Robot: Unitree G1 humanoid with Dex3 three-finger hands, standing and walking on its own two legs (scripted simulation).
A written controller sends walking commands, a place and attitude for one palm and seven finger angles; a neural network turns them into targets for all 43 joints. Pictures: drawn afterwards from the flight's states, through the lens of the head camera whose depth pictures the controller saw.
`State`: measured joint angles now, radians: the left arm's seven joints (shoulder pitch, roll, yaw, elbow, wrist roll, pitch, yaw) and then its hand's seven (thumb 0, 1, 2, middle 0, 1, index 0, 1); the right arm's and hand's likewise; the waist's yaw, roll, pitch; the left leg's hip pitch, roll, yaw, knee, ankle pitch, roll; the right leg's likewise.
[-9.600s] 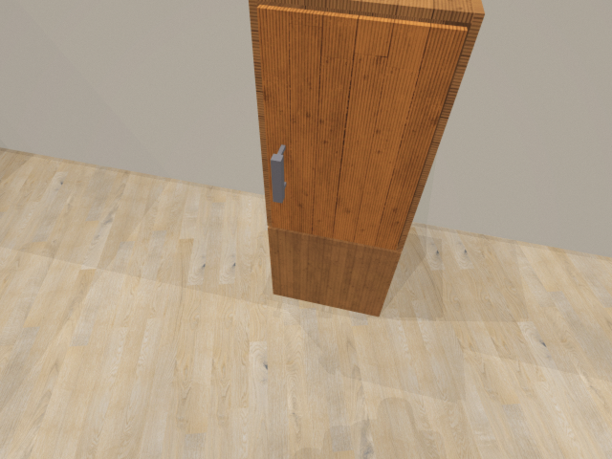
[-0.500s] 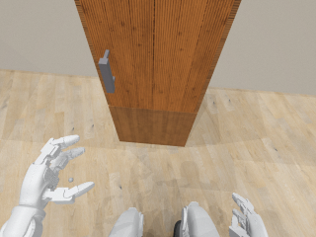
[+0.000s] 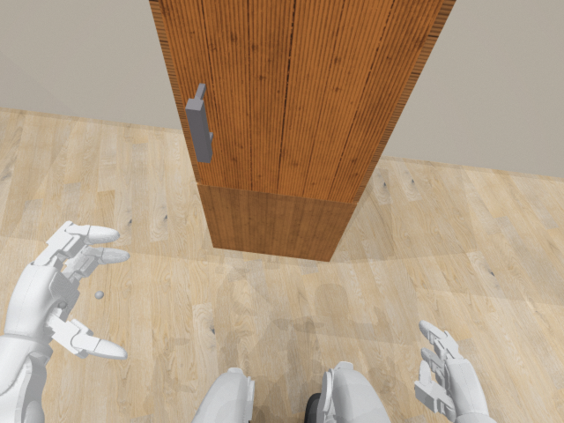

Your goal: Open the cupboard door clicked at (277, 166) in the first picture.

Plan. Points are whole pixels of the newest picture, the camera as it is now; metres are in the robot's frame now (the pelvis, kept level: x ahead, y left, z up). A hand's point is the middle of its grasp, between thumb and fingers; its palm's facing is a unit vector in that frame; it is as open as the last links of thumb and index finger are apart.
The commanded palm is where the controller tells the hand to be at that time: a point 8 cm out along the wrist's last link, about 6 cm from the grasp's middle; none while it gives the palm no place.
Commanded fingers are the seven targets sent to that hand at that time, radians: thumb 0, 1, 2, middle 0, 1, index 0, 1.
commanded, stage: raise the hand with hooked fingers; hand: left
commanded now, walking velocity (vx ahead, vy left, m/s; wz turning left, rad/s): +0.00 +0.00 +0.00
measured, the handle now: (203, 124) +0.59 +0.19 +0.00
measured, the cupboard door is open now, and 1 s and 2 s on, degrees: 0 0 0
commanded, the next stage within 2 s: move the hooked fingers beside the handle in 0.74 s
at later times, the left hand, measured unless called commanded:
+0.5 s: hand (89, 272) +0.29 +0.27 +0.03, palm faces -0.05 -1.00 -0.06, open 14.0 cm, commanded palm +0.26 +0.32 +0.04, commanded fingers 0.00 -0.50 0.30 -0.30 -1.20 -0.30 -1.20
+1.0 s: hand (90, 267) +0.30 +0.27 +0.03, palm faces -0.03 -1.00 -0.04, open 14.0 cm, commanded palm +0.29 +0.32 +0.03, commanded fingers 0.00 -0.50 0.30 -0.30 -1.20 -0.30 -1.20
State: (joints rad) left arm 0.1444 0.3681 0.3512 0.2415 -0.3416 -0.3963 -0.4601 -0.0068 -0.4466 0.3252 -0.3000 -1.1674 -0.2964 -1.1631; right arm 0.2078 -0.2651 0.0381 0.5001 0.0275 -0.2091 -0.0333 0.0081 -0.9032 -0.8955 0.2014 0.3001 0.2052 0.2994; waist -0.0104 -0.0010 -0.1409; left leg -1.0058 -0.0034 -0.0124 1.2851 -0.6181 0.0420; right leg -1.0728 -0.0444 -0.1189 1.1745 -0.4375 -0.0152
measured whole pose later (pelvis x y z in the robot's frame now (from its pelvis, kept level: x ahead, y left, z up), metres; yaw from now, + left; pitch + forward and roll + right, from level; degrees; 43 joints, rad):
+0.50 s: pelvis +0.00 +0.00 +0.00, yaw -1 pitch +21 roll -3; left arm 0.03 0.43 0.45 0.37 -0.39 -0.39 -0.56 -0.01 -0.50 0.30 -0.30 -1.20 -0.30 -1.20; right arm 0.25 -0.30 0.02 0.52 0.03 -0.20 -0.03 0.01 -0.90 -0.90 0.20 0.30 0.20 0.30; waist -0.04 0.00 -0.13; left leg -1.03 0.01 0.00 1.29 -0.62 0.04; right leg -1.10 -0.03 -0.11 1.17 -0.43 -0.02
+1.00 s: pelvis -0.01 +0.00 -0.01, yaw +0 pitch +21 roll -4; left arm -0.06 0.43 0.44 0.44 -0.36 -0.39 -0.56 -0.01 -0.50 0.30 -0.30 -1.20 -0.30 -1.20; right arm 0.23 -0.29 0.04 0.53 0.03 -0.20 -0.05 0.01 -0.90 -0.90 0.20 0.30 0.21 0.30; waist -0.02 0.00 -0.14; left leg -1.06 0.00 -0.01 1.32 -0.62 0.04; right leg -1.12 -0.04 -0.12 1.20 -0.43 -0.02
